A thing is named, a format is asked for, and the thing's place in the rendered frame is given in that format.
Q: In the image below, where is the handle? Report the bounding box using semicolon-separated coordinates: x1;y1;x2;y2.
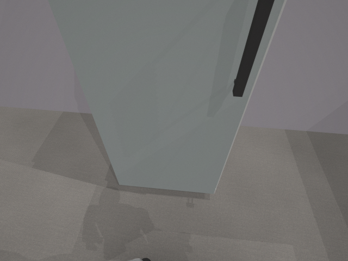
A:
233;0;274;97

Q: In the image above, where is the fridge door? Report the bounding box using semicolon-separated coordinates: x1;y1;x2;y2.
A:
48;0;284;194

